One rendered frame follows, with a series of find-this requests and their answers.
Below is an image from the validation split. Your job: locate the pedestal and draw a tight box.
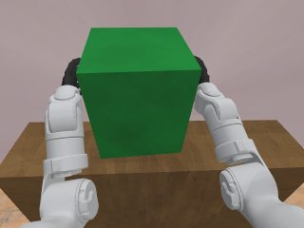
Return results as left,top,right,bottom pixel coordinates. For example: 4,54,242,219
0,120,304,228

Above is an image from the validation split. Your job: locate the robot right hand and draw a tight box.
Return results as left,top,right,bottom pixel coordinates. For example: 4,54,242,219
194,55,210,85

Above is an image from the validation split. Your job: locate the robot left hand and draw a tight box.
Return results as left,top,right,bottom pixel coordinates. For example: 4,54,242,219
61,57,82,96

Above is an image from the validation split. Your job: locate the right robot forearm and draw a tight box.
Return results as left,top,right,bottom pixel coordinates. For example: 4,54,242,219
194,82,278,196

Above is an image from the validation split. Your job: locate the robot left upper arm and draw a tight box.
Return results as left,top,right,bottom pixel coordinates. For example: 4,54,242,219
19,178,99,228

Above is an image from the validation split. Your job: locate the robot right upper arm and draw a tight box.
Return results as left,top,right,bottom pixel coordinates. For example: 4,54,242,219
219,161,304,228

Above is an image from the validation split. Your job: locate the left robot forearm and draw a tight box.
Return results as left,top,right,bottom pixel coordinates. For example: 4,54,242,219
39,85,88,218

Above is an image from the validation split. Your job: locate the carton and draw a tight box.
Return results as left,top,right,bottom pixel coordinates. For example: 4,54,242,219
75,28,202,159

